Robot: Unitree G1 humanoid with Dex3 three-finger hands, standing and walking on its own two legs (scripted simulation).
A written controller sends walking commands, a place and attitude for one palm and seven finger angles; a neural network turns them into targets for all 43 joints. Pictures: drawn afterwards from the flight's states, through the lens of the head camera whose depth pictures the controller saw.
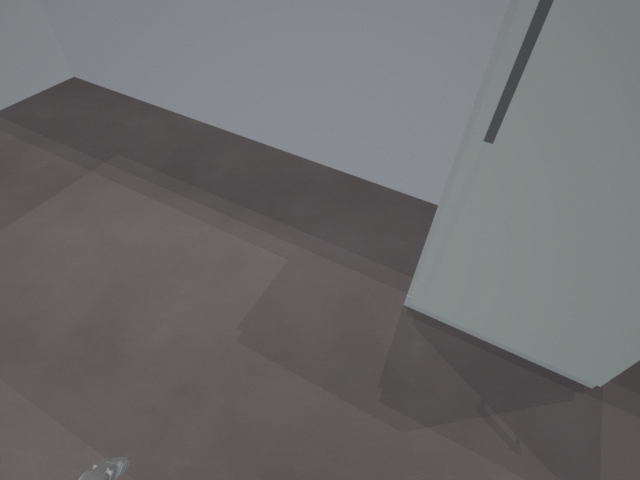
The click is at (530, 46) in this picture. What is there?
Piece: fridge door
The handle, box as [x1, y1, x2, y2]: [484, 0, 553, 143]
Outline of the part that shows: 553,0 540,0 538,3 484,138 484,141 492,143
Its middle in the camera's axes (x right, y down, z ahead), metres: +0.36 -0.33 +0.67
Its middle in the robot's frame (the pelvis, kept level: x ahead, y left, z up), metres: +0.76 -0.31 +0.21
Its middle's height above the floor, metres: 0.98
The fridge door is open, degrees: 0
